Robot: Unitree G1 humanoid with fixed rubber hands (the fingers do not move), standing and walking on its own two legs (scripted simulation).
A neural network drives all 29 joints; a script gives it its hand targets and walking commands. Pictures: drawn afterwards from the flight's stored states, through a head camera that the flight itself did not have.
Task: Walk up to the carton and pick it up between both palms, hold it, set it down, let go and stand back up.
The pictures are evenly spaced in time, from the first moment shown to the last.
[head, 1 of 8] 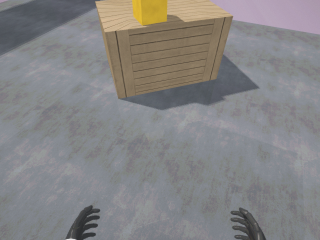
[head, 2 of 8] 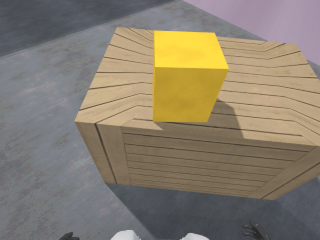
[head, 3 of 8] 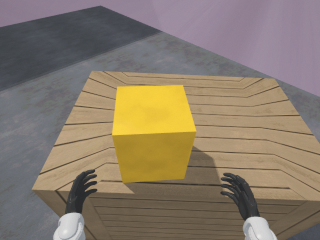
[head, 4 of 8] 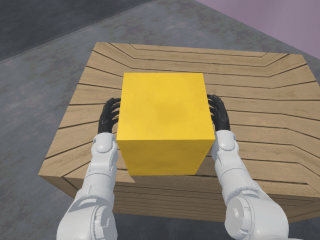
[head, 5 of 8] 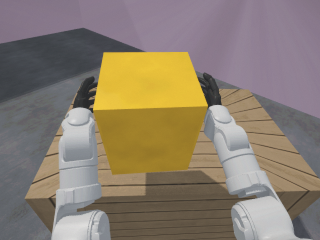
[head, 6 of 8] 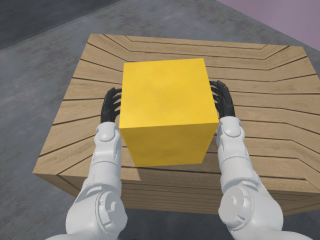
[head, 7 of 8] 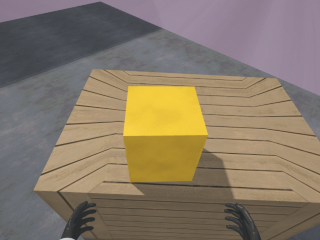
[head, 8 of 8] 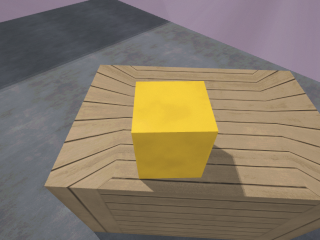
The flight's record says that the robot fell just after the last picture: no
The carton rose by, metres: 0.19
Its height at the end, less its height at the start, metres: +0.00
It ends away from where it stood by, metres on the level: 0.02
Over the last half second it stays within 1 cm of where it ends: yes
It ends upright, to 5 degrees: yes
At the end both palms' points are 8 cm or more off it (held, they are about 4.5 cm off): yes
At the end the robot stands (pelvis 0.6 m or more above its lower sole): yes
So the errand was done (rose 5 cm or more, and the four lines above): yes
